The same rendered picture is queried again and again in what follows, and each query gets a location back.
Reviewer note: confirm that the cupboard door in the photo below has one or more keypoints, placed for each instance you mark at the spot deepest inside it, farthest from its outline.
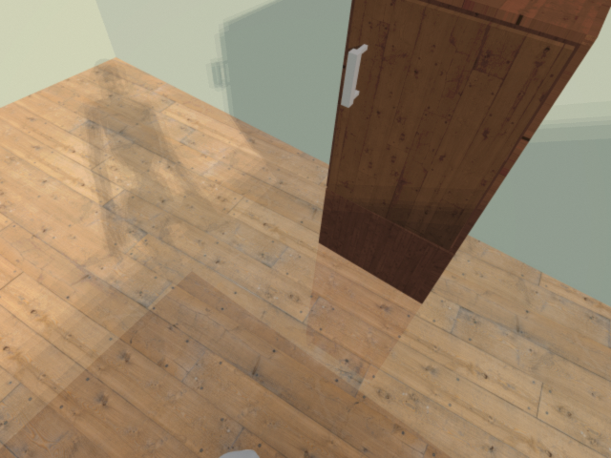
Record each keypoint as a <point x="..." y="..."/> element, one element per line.
<point x="443" y="98"/>

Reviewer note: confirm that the handle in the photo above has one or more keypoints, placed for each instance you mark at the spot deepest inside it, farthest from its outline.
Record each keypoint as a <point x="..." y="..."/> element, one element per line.
<point x="352" y="70"/>

